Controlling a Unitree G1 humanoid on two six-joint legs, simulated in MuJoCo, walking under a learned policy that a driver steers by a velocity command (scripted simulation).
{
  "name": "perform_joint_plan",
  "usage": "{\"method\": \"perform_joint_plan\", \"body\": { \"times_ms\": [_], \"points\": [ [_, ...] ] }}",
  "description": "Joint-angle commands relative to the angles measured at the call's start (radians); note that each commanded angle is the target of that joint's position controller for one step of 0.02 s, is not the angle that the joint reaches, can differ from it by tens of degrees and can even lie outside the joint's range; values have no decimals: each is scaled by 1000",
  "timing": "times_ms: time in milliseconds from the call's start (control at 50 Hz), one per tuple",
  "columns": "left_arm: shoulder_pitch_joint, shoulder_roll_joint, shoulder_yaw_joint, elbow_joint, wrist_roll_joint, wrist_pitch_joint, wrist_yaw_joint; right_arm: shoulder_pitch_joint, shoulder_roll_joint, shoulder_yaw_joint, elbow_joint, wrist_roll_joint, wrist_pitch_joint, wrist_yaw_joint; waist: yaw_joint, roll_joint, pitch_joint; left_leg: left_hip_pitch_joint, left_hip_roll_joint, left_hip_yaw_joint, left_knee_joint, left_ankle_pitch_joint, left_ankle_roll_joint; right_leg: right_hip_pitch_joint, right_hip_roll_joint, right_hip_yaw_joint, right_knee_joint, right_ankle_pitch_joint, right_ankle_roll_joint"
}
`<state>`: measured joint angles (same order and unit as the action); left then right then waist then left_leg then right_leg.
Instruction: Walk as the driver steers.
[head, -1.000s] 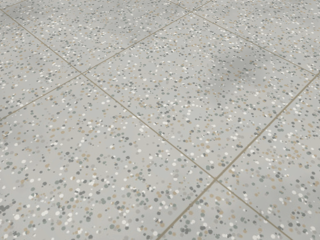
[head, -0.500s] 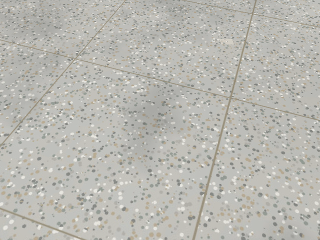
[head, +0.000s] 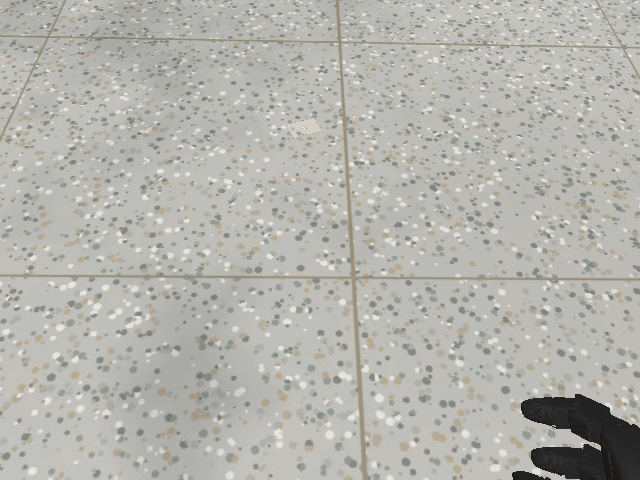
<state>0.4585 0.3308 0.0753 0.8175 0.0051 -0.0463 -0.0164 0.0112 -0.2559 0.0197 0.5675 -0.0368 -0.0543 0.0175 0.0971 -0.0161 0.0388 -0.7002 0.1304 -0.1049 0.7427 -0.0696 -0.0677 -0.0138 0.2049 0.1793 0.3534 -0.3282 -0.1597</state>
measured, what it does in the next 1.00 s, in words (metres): walks ahead, turning right: left foot, then right foot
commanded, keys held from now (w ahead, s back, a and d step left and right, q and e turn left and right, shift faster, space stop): w+e+shift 0.56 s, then w+shift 0.06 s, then shift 0.38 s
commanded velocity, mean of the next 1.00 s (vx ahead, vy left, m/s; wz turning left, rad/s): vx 0.81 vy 0.00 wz -0.76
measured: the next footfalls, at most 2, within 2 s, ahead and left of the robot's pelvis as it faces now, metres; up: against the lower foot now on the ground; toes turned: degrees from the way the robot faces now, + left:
left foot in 0.10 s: +0.30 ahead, +0.19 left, +0.00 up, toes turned -10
right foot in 0.56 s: +0.62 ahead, -0.13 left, +0.00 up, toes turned -37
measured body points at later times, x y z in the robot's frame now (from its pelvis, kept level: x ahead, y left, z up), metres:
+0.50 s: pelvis +0.42 +0.01 -0.02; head +0.45 -0.01 +0.43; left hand +0.79 +0.06 -0.05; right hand +0.22 -0.20 -0.15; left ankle +0.27 +0.20 -0.73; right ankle +0.57 -0.13 -0.69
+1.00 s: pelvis +0.79 -0.20 -0.02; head +0.81 -0.24 +0.42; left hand +0.99 +0.00 -0.14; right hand +0.81 -0.53 -0.09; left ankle +0.97 -0.26 -0.73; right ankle +0.59 -0.12 -0.68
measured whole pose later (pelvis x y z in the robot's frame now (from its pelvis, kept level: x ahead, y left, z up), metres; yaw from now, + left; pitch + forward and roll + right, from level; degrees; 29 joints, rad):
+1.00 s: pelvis +0.79 -0.20 -0.02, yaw -47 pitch +1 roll +1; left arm 0.38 0.27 0.06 0.84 -0.01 -0.02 0.04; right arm -0.01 -0.24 -0.01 0.62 -0.04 -0.14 0.03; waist 0.06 0.02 0.08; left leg -0.54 -0.06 0.03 0.49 0.03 0.06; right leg -0.11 0.16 0.17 0.93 -0.57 -0.03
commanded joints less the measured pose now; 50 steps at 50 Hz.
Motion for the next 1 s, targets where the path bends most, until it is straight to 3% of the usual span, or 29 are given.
{"method": "perform_joint_plan", "body": {
  "times_ms": [20, 60, 80, 100, 120, 140, 160, 200, 280, 360, 440, 500, 540, 560, 580, 600, 620, 640, 660, 700, 740, 760, 820, 860, 920, 940, 960, 980, 1000],
  "points": [
    [-105, 179, 52, -96, -9, -27, 0, -17, -110, -30, -48, 19, -5, 0, -52, -15, 0, 398, -83, 77, -148, 139, 16, -292, -208, 224, -109, 432, -74],
    [-99, 208, 59, -95, -1, -20, 6, 86, -170, -57, -17, 17, -10, -15, -100, -13, -78, 509, -134, 72, -195, -8, 31, -173, -211, 243, 72, 636, -32],
    [-127, 235, 63, -95, 3, -20, 3, 243, -207, -77, 19, 15, -16, -28, -201, 17, -166, 681, -147, 93, -211, -88, 41, -186, -180, 204, 283, 709, -5],
    [-168, 191, 49, -109, 6, -31, 0, 454, -264, -101, 61, 0, -21, -49, -307, 41, -264, 928, -58, 30, -179, -224, 62, -329, -135, 157, 569, 614, 20],
    [-174, 14, 3, -156, 0, -41, 7, 592, -336, -118, 85, -38, -26, -65, -309, 289, -352, 1139, 235, -337, -288, -615, 94, -588, -43, 57, 909, -154, 30],
    [-82, 16, -17, -209, -27, -35, 8, 455, -368, -130, 67, -35, -20, -53, -175, 484, -410, 1106, 367, -856, -515, -782, 172, -762, -61, -23, 1066, -176, 32],
    [-158, 82, -11, -170, 5, -11, 13, 315, -247, -112, 36, -25, -13, -47, -171, 241, -232, 945, 305, -713, -520, -865, 182, -808, -157, -52, 1094, -50, 32],
    [-239, 94, -5, -173, 26, 12, -18, 279, -161, -90, 66, -19, -8, -38, -155, 78, -90, 742, 208, -354, -497, -522, 154, -761, -231, -92, 1005, 34, 53],
    [-324, 20, -30, -244, 31, 56, -61, 352, -117, -77, 168, 15, -45, -19, -113, 123, -3, 630, 158, -37, -553, -170, 120, -787, -295, -109, 962, 105, 73],
    [-449, 34, -40, -305, 24, 62, -71, 326, -128, -79, 195, 8, -69, -14, -82, 89, 58, 588, 113, 207, -621, 61, 109, -777, -294, -163, 780, 279, 75],
    [-574, 19, -57, -326, 24, 57, -93, 409, -170, -87, 242, 4, -64, -26, -111, 43, 117, 667, 77, 373, -629, 436, 73, -657, -236, -331, 486, 310, 10],
    [-459, 53, -42, -282, 22, 51, -74, 439, -251, -105, 239, 5, -32, -46, -26, 118, -2, 797, 115, 397, -371, 1116, 59, -458, -123, -397, 419, 199, -42],
    [-104, 131, 3, -178, 16, 42, -46, 359, -295, -119, 202, -1, 2, -49, 142, 144, -162, 684, 155, 357, 77, 1169, 93, -77, -79, -332, 382, 87, -96],
    [26, 169, 36, -116, 12, 39, -19, 341, -267, -118, 191, -7, 8, -39, 173, 56, -206, 461, 84, 352, 427, 653, 86, 183, -99, -229, 294, 62, -128],
    [-69, 242, 53, -123, -4, 50, 0, 345, -109, -79, 145, -23, 2, -22, 39, -189, -141, 128, -96, 329, 799, -396, 65, 266, -295, 98, 281, 149, -164],
    [-83, 301, 62, -179, 29, 63, 1, 350, -149, -78, 25, 8, -21, -21, 8, -186, -350, -142, -150, 105, 953, -422, 47, 499, -452, 574, 57, -3, -337],
    [-61, 242, 58, -169, 26, 61, 14, 257, -181, -73, 27, 5, -45, -20, 34, 0, -266, -198, -85, 45, 874, -314, 54, 408, -474, 596, -81, -68, -286],
    [-101, 191, 44, -145, 25, 48, 25, 263, -173, -67, 43, 16, -53, -22, -29, 70, -91, -160, -47, 60, 768, -255, 53, 211, -465, 498, -104, 106, -252],
    [-143, 159, 31, -130, 23, 28, 30, 260, -159, -62, 59, 4, -45, -27, -90, 133, -13, -68, -14, 67, 692, -260, 42, 38, -427, 385, -85, 358, -222],
    [-183, 108, 6, -126, 5, -6, 33, 326, -140, -58, 89, -16, -3, -25, -159, 154, 11, 108, 15, 72, 574, -312, 13, -173, -377, 195, -67, 807, -192],
    [-162, 100, 0, -90, -2, -27, 22, 287, -110, -52, 81, -13, 16, -14, -164, 123, 19, 173, 2, 113, 383, -282, 13, -249, -294, 53, -69, 1004, -138],
    [-227, 53, 0, -120, -50, -45, 28, 162, -108, -66, 34, 44, -32, -32, -130, 119, -2, 121, -8, 87, 333, -219, 0, -240, -296, 76, -59, 938, -124],
    [-136, 73, 4, -72, -42, -18, 66, 9, -23, -34, 1, 28, -83, -13, -47, 70, -51, 228, -110, 171, -78, 157, 10, -238, -183, -59, -25, 847, -29],
    [-17, 66, 1, -19, -26, 0, 73, -52, -34, -44, -15, 31, -93, 8, 3, 1, -68, 314, -187, 184, -207, 373, 34, -196, -200, -27, -19, 751, 17],
    [-37, 64, 5, -9, -18, 5, 75, 30, -110, -82, -6, 26, -85, 11, -82, -104, -102, 422, -227, 146, -272, 339, 87, -91, -224, 29, 130, 814, 75],
    [-102, 81, 12, -27, -17, 7, 73, 140, -128, -94, 24, 21, -88, 9, -166, -114, -139, 524, -213, 146, -312, 386, 102, -84, -215, 11, 264, 857, 106],
    [-183, 73, 11, -64, -6, 6, 65, 314, -158, -104, 73, 13, -91, 4, -263, -96, -215, 712, -114, 84, -325, 593, 139, -152, -178, -8, 508, 731, 143],
    [-20, -36, -15, -58, 13, 11, 53, 370, -191, -93, 93, -22, -88, 8, -193, 220, -400, 1061, 219, -221, -140, 1152, 338, -419, -39, -7, 996, -283, 222],
    [161, 0, -22, -1, -27, 12, 30, 409, -136, -84, 104, -17, -80, 17, -181, 214, -621, 1213, 350, -533, -167, 1021, 477, -521, -25, 170, 1165, -393, 213]
  ]
}}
